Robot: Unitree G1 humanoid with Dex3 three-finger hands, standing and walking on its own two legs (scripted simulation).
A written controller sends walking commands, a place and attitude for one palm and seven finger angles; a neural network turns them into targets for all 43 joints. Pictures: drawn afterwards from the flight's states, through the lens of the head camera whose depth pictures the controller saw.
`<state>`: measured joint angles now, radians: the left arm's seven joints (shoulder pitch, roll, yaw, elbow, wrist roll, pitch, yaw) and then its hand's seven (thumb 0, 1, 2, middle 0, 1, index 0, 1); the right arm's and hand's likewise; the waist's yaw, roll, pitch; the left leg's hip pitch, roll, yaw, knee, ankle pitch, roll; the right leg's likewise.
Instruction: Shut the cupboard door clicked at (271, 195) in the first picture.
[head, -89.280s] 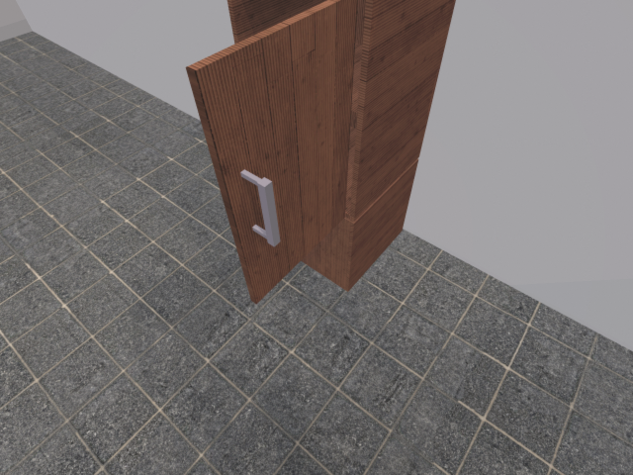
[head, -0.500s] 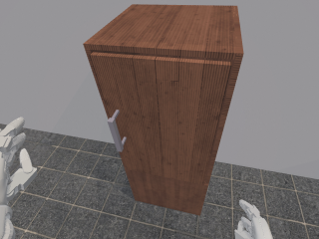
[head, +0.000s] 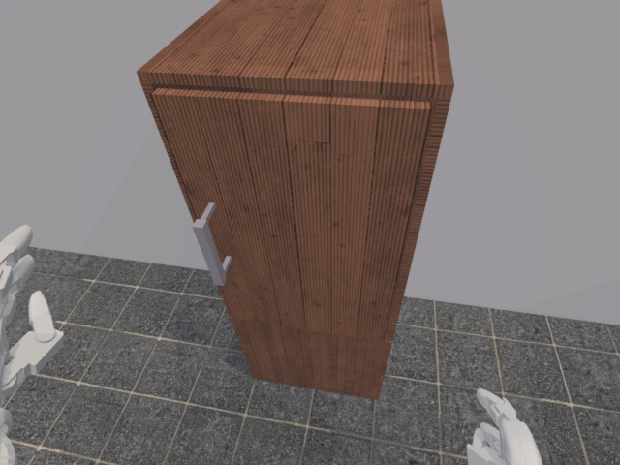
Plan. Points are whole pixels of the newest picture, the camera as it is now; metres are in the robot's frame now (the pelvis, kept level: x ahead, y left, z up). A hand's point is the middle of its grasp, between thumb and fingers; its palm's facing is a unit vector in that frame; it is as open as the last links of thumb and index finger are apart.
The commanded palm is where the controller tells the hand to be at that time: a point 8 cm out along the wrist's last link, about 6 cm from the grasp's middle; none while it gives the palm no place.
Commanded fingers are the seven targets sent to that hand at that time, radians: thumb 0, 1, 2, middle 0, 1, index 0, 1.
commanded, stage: step back with the hand held close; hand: left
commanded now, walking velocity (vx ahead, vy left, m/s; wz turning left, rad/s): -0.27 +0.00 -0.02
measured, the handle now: (215, 246) +0.48 +0.22 -0.03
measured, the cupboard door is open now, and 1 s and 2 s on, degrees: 0 0 0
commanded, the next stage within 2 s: stop stepping back and stand still in 0.86 s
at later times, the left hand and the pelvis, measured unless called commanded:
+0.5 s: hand out of the picture +0.12 +0.29 +0.15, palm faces +0.46 -0.77 -0.44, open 7.4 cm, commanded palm +0.06 +0.32 +0.18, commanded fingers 0.00 0.90 0.90 -0.20 -0.30 -0.20 -0.30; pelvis -0.08 +0.02 -0.01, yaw +0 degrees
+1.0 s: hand out of the picture -0.03 +0.30 +0.17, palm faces +0.62 -0.62 -0.49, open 7.4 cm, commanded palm -0.12 +0.32 +0.18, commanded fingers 0.00 0.90 0.90 -0.20 -0.30 -0.20 -0.30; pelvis -0.17 +0.00 -0.04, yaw +16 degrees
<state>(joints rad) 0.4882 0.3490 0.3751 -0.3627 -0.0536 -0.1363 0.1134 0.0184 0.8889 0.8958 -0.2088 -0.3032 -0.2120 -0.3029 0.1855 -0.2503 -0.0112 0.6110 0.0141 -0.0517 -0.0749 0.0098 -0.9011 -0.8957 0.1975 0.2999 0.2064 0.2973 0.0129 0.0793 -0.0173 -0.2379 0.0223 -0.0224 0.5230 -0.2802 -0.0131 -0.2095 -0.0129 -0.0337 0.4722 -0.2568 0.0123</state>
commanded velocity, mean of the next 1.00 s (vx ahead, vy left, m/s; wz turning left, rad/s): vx -0.29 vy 0.01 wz -0.05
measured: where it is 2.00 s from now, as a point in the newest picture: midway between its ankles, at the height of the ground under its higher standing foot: outside the picture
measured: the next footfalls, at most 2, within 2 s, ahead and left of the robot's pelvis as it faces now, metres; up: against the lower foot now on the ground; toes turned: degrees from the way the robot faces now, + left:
right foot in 0.98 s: -0.03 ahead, -0.10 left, +0.00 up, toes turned +21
left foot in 1.20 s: -0.25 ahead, +0.14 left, +0.00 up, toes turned +16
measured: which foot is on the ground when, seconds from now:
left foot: down 0.00-1.00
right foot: down 0.00-0.88, up 0.90-0.96, down 0.98-1.00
